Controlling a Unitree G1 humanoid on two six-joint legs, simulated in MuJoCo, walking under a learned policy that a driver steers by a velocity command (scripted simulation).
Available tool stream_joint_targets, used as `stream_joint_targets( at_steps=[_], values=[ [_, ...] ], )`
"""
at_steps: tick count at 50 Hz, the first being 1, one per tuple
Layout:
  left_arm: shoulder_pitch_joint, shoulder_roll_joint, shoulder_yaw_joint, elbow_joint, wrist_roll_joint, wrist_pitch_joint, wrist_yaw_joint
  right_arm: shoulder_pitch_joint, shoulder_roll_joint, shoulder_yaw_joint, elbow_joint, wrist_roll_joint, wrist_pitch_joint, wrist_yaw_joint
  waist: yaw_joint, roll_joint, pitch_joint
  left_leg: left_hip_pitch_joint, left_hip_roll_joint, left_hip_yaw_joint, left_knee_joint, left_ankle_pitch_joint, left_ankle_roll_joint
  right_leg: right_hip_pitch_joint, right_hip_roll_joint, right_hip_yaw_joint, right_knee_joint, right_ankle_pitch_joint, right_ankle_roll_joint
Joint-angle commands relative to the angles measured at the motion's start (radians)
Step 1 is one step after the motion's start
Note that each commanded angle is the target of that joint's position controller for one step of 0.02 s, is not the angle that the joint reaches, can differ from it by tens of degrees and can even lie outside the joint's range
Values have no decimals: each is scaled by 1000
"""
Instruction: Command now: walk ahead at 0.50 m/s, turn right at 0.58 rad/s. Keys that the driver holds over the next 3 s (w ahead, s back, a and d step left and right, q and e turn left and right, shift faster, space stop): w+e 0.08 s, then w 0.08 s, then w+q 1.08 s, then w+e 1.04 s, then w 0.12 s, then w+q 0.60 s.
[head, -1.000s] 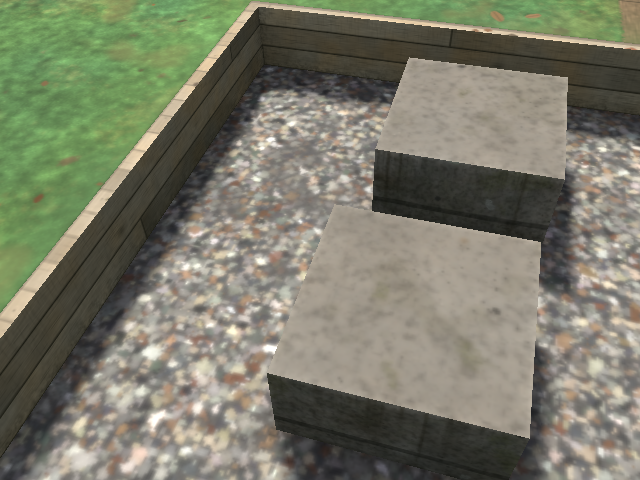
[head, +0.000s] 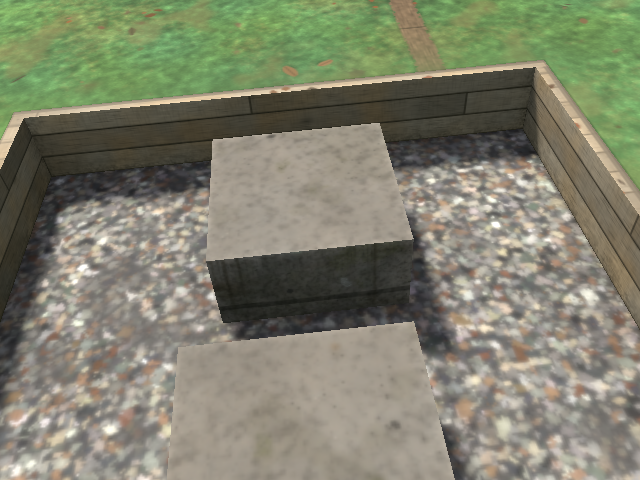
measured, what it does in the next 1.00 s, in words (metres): walks ahead, turning left: left foot, then right foot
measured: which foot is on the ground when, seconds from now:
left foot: up 0.00-0.26, down 0.28-0.74, up 0.76-1.00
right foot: down 0.00-0.28, up 0.30-0.72, down 0.74-1.00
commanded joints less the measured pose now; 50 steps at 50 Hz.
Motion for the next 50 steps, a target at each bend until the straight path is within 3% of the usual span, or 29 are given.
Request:
stream_joint_targets(
  at_steps=[1,3,4,5,6,8,12,14,15,16,17,18,19,20,22,23,25,26,27,33,35,36,37,38,39,41,43,46,50],
  values=[
    [184,151,31,87,-5,-50,-1,-374,-34,12,-188,13,-65,28,67,-39,188,-574,-21,32,-62,-15,-5,342,-328,398,-212,249,-80],
    [173,117,18,127,-13,-62,-2,-405,-30,25,-216,36,-89,47,29,-72,249,-643,5,30,-120,31,-3,320,-326,388,-278,206,-69],
    [146,96,2,124,-9,-56,-12,-399,-68,9,-219,44,-88,57,22,-9,290,-512,-7,29,-265,106,-1,186,-288,307,-298,268,-28],
    [233,89,-2,180,10,-54,-13,-469,-21,23,-251,38,-90,69,38,-80,310,-539,-13,69,-291,146,16,201,-288,318,-325,206,-28],
    [122,67,-18,134,19,-41,-12,-413,1,33,-236,20,-72,80,-19,-30,335,-188,-29,50,-515,423,45,-81,-238,187,-347,332,17],
    [116,78,-17,149,0,-17,-16,-247,46,38,-160,26,-85,88,-51,-73,202,363,-92,10,-471,719,107,-306,-221,140,-411,396,51],
    [86,167,-5,145,50,-6,-11,-301,10,24,-179,-87,-89,83,-57,-87,221,261,-154,52,-577,332,146,15,-291,18,-88,1233,70],
    [75,194,2,123,99,-23,10,-41,-73,-20,-64,-123,-76,63,-158,-133,86,481,-205,58,-701,8,201,24,-316,3,368,1486,78],
    [104,122,-11,102,84,-23,13,89,-83,-27,-35,-67,-102,59,-154,-139,-95,925,-86,-150,-664,-121,238,-274,-234,6,627,1038,94],
    [179,61,-31,72,16,-10,-11,163,-106,-37,-20,49,-116,75,-147,95,-264,1312,251,-730,-805,-167,358,-728,-38,-66,1005,-304,116],
    [216,205,13,70,-20,-9,14,243,-96,-30,6,80,-124,92,-190,85,-365,1261,219,-877,-928,-45,353,-727,-62,-34,1108,-292,107],
    [188,192,19,51,-32,-8,38,237,-86,-20,29,65,-131,83,-169,46,-308,1143,215,-851,-956,92,357,-719,-102,-44,1156,-255,125],
    [121,123,-19,6,-9,-5,59,220,-50,-10,36,-13,-136,65,-154,-32,-274,1022,177,-754,-942,133,394,-694,-148,-27,1187,-208,129],
    [94,54,-44,-15,17,-11,68,173,-9,2,47,-19,-150,34,-106,-158,-202,741,146,-655,-957,179,360,-575,-204,1,1139,-126,123],
    [-70,-20,-69,-97,57,-46,99,149,13,14,113,-23,-169,22,-44,-207,7,363,97,-544,-971,227,300,-526,-241,-53,1099,-199,136],
    [-89,-39,-81,-130,67,-64,101,164,53,23,141,-22,-177,24,-26,-151,6,337,78,-499,-981,254,291,-562,-243,-76,1080,-222,136],
    [-120,-31,-83,-164,68,-92,63,137,30,20,168,-23,-155,32,7,-52,19,275,-19,-393,-949,161,279,-626,-229,-131,1056,-93,140],
    [-152,-31,-84,-158,40,-86,51,104,-31,2,155,-56,-117,39,-7,-2,-4,230,-69,-272,-936,219,285,-561,-196,-176,966,-51,155],
    [-219,-12,-72,-185,13,-92,50,79,-23,3,136,-52,-100,38,-15,7,-24,186,-91,-250,-954,263,280,-481,-205,-194,876,6,154],
    [-411,-36,-80,-231,-15,-76,19,264,-41,-8,152,-82,-78,-1,-97,46,44,427,-47,-439,-818,389,242,-510,-121,-164,447,43,144],
    [-370,-40,-76,-224,-24,-58,4,265,-61,-21,152,-92,-82,-4,-49,30,64,474,-56,-464,-746,498,212,-388,-88,-132,254,114,118],
    [-289,-33,-68,-204,-16,-52,-1,210,-70,-25,123,-92,-88,-1,8,10,51,417,-84,-445,-646,568,178,-229,-92,-111,135,220,97],
    [-135,23,-47,-173,5,-54,3,129,-50,-22,85,-74,-98,1,89,-12,-42,272,-134,-366,-435,468,136,48,-225,19,73,241,57],
    [-57,131,-21,-158,-4,-52,25,119,-3,-14,43,-5,-97,25,91,-151,-161,-27,-262,-160,-129,-202,119,343,-563,417,3,163,2],
    [-72,109,-11,-123,-16,-31,16,235,-137,-50,78,26,-79,34,47,-207,-193,-170,-190,-26,99,-347,148,343,-641,643,-84,-104,-99],
    [-124,30,-31,-139,-4,-43,6,206,-106,-45,96,-11,-67,18,0,-55,15,-161,-59,-15,243,-140,109,51,-551,436,-115,-160,-56],
    [-158,-37,-35,-121,-4,-62,7,135,57,13,112,-23,-32,25,-45,-15,107,-104,-1,-43,199,5,62,-126,-455,214,-111,159,-18],
    [-160,-53,-38,-132,-20,-42,15,59,28,14,67,-28,-17,22,-53,-61,28,-14,24,3,3,69,-3,-160,-383,-41,-98,513,-1],
    [-95,25,-32,-144,-4,-28,16,-98,51,26,-1,-27,-13,39,-8,-141,-3,181,-48,115,-382,206,4,-195,-352,-208,-100,594,30]
  ],
)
